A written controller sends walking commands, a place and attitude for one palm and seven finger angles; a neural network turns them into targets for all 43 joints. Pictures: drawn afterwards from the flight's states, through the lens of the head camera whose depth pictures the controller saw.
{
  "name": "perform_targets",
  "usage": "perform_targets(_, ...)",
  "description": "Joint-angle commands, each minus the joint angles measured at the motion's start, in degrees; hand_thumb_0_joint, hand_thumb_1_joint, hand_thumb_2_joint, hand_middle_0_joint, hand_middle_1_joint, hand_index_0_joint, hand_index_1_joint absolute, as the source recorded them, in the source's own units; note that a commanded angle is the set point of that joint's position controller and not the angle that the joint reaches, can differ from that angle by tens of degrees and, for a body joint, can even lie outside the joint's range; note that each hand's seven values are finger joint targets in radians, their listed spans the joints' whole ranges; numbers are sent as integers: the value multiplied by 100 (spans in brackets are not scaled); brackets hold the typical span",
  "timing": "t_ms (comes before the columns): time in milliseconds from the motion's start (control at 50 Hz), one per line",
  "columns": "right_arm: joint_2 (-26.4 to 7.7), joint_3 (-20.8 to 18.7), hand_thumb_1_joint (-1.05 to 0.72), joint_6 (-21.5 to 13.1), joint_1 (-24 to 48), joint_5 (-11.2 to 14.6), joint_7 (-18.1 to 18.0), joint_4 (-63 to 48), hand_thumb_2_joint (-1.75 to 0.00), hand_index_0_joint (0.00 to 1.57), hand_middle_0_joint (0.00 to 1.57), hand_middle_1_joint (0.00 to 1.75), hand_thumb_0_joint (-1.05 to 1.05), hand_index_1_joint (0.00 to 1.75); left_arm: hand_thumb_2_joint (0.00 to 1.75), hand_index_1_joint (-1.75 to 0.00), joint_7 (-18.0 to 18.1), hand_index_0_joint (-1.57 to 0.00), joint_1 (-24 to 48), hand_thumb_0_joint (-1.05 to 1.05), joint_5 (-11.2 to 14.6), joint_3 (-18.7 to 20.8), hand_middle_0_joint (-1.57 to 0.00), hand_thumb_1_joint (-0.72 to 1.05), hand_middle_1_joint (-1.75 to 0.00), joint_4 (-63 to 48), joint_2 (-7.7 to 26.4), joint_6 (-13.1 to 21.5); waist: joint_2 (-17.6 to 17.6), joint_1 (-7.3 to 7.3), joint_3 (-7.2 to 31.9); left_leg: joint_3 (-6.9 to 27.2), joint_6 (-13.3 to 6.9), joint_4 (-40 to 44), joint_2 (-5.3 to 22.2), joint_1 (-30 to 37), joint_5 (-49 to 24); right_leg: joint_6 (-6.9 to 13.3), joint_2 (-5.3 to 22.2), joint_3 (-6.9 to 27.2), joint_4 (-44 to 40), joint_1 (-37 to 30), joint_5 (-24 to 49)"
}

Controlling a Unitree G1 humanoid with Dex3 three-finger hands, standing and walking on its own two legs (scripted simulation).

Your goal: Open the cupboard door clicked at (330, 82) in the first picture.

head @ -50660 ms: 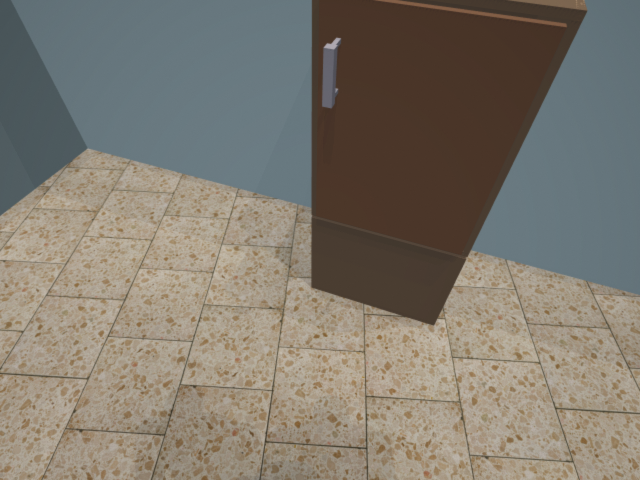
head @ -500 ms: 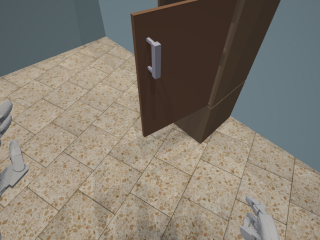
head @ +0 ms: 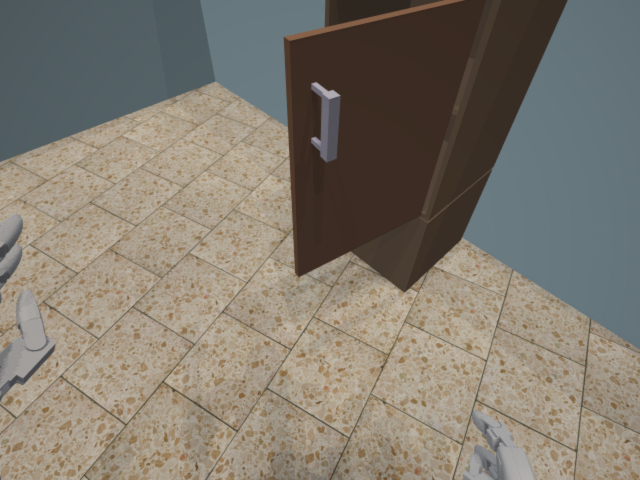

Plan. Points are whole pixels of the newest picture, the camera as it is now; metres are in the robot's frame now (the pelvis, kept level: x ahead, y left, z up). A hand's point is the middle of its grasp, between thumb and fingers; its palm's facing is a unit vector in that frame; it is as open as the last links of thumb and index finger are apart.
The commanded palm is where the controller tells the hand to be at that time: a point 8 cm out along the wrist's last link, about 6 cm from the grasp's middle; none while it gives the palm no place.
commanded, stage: let the arm hang, fingers relaxed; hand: left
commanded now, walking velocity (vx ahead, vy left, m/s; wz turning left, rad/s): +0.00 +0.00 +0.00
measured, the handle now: (323, 122) +0.65 +0.04 +0.11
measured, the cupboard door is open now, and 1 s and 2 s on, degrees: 79 79 79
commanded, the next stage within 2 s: look to check the result in 1.20 s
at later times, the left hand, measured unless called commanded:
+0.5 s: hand out of the picture -0.04 +0.17 -0.18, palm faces +0.04 -0.99 -0.16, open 7.1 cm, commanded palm none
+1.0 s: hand out of the picture -0.02 +0.16 -0.18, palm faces +0.08 -0.98 -0.17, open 7.4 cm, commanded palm none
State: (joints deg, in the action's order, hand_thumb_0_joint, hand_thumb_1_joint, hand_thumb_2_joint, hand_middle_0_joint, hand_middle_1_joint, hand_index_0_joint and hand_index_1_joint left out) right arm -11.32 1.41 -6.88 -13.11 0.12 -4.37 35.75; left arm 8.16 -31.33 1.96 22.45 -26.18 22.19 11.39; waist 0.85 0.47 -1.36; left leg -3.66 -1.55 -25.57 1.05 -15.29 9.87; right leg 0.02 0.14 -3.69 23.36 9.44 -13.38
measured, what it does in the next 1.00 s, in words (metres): stands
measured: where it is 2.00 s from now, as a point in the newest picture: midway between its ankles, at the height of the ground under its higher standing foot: outside the picture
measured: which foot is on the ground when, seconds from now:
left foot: down 0.00-1.00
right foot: down 0.00-1.00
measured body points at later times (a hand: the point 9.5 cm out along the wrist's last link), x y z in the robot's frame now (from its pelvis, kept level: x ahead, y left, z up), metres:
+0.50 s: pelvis -0.02 +0.00 +0.00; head +0.00 +0.01 +0.44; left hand -0.04 +0.22 -0.17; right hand +0.00 -0.25 -0.15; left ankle +0.04 +0.10 -0.74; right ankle -0.01 -0.12 -0.74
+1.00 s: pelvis -0.01 +0.00 +0.00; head -0.01 -0.01 +0.45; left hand -0.02 +0.21 -0.16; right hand -0.02 -0.20 -0.17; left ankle +0.04 +0.10 -0.74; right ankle -0.01 -0.12 -0.74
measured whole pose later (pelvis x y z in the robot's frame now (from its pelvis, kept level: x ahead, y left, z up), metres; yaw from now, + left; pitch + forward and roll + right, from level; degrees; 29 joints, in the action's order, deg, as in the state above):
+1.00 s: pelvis -0.01 +0.00 +0.00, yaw +2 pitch -2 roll +0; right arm -6.5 -0.4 1.3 -16.6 -1.2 -1.4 65.5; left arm 1.7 -16.6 -0.6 0.8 64.7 6.4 0.1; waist 1.5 -0.6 -2.0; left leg -2.3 -1.9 -26.1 -0.6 -15.7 8.9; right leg 0.2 1.8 -5.2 27.3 10.6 -15.0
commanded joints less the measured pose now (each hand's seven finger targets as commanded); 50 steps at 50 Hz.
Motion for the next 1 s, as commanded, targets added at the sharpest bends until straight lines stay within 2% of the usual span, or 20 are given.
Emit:
perform_targets(0,-751,-322,-90,-314,581,-1,-54,-902,-90,20,20,30,0,30,90,-30,138,-20,213,0,5,659,-20,90,-30,-1079,947,329,344,-40,436,610,83,735,405,99,407,-28,160,403,-425,3,94)
perform_targets(20,-765,-341,-90,-330,619,-1,-64,-897,-90,20,20,30,0,30,90,-30,149,-20,208,0,2,752,-20,90,-30,-1116,1063,333,373,-28,458,623,90,765,395,83,461,-28,171,386,-438,-14,37)
perform_targets(60,-742,-333,-90,-313,590,0,-68,-900,-90,20,20,30,0,30,90,-30,151,-20,122,0,0,723,-20,90,-30,-1066,1006,343,287,-31,478,611,75,725,398,88,378,-27,176,395,-428,-39,110)
perform_targets(80,-1883,-595,-90,-452,877,-15,488,663,-90,20,20,30,0,30,90,-30,-672,-20,561,0,-450,-1588,-20,90,-30,3494,107,-568,451,-270,53,939,-76,-200,618,-601,-842,114,614,190,409,638,754)
perform_targets(100,-1493,-570,-90,-5,431,50,499,621,-90,20,20,30,0,30,90,-30,-780,-20,618,0,-352,-1451,-20,90,-30,3657,76,-981,429,-187,450,740,-39,-125,639,-212,-1076,124,585,420,302,622,427)
perform_targets(120,-1405,-531,-90,110,299,-23,474,629,-90,20,20,30,0,30,90,-30,-794,-20,783,0,-379,-1557,-20,90,-30,3819,-36,-1026,21,-155,622,875,-124,-165,714,-176,-1080,163,478,353,392,629,131)
perform_targets(160,-1503,-457,-90,265,425,-86,465,640,-90,20,20,30,0,30,90,-30,-811,-20,1092,0,-396,-1631,-20,90,-30,4371,99,-1053,-542,-95,503,1163,-274,44,735,-489,-425,208,428,349,434,464,-269)
perform_targets(200,-1536,-443,-90,379,504,-132,480,832,-90,20,20,30,0,30,90,-30,-810,-20,1460,0,-406,-1700,-20,90,-30,5107,241,-1050,-1036,-84,420,1092,-225,3,576,-400,-175,314,592,511,208,515,-318)
perform_targets(240,-1341,-367,-90,523,496,-162,494,1055,-90,20,20,30,0,30,90,-30,-772,-20,1717,0,-371,-1846,-20,90,-30,5892,182,-1110,-742,-122,220,967,-143,20,452,-206,-180,379,705,617,52,709,-469)
perform_targets(280,-1139,-276,-90,632,440,-186,488,1307,-90,20,20,30,0,30,90,-30,-740,-20,1801,0,-338,-1980,-20,90,-30,6607,55,-1158,-100,-132,92,933,-83,247,423,-161,23,327,659,633,-23,676,-617)
perform_targets(300,-1056,-251,-90,659,398,-184,475,1429,-90,20,20,30,0,30,90,-30,-727,-20,1779,0,-323,-2014,-20,90,-30,6933,10,-1161,101,-118,79,950,-72,377,435,-197,163,293,623,608,-37,567,-637)
perform_targets(320,-1037,-242,-90,678,347,-173,465,1522,-90,20,20,30,0,30,90,-30,-713,-20,1678,0,-317,-2038,-20,90,-30,7211,15,-1155,245,-79,129,960,-64,442,433,-192,260,275,608,582,-72,434,-627)
perform_targets(360,-873,-218,-90,703,242,-158,428,1774,-90,20,20,30,0,30,90,-30,-706,-20,1566,0,-283,-2069,-20,90,-30,7715,-115,-1136,410,-87,175,885,-17,479,373,-114,448,284,629,621,-204,362,-649)
perform_targets(400,-712,-227,-90,723,85,-160,381,2000,-90,20,20,30,0,30,90,-30,-691,-20,1435,0,-270,-2031,-20,90,-30,8112,-272,-1124,735,-103,154,853,-1,520,375,-30,556,316,632,608,-310,372,-629)
perform_targets(460,-600,-249,-90,766,-169,-138,335,2256,-90,20,20,30,0,30,90,-30,-684,-20,1259,0,-253,-2056,-20,90,-30,8531,-399,-1123,635,-116,9,875,1,553,378,-6,750,321,623,541,-458,409,-691)
perform_targets(520,-510,-281,-90,809,-395,-118,301,2452,-90,20,20,30,0,30,90,-30,-666,-20,1090,0,-247,-2079,-20,90,-30,8819,-518,-1119,234,-132,-184,838,-5,499,379,87,777,330,617,499,-608,623,-912)
perform_targets(620,-348,-286,-90,807,-706,-111,266,2676,-90,20,20,30,0,30,90,-30,-626,-20,851,0,-242,-2090,-20,90,-30,9066,-703,-1126,29,-124,-227,852,-39,560,433,75,664,297,573,382,-489,573,-799)
perform_targets(700,-163,-272,-90,807,-789,-120,261,2791,-90,20,20,30,0,30,90,-30,-597,-20,769,0,-246,-2091,-20,90,-30,9150,-832,-1138,-187,-120,-429,812,-44,576,400,22,610,284,595,369,-466,661,-834)
perform_targets(840,22,-276,-90,816,-781,-142,280,2870,-90,20,20,30,0,30,90,-30,-569,-20,776,0,-258,-2053,-20,90,-30,9108,-907,-1151,-145,-107,-612,772,-32,567,337,-51,715,280,606,381,-459,822,-1059)
perform_targets(980,-34,-278,-90,745,-685,-156,269,2847,-90,20,20,30,0,30,90,-30,-574,-20,918,0,-263,-2011,-20,90,-30,9039,-940,-1123,91,-69,-529,873,-30,767,383,-112,579,236,558,321,-289,502,-566)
